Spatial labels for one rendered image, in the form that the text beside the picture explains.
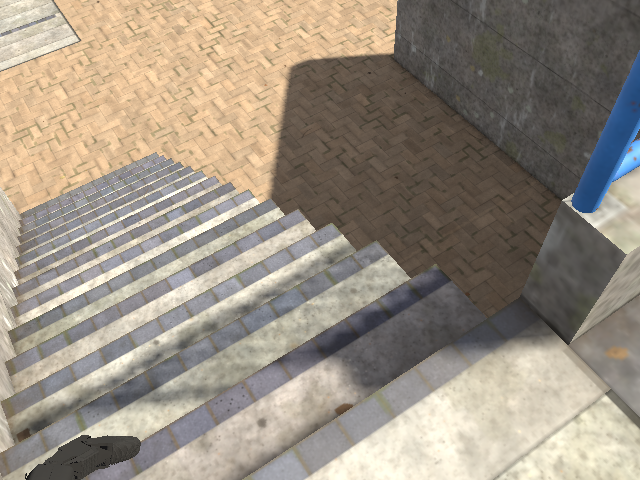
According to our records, stairs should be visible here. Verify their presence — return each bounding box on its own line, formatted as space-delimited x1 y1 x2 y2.
0 152 487 480

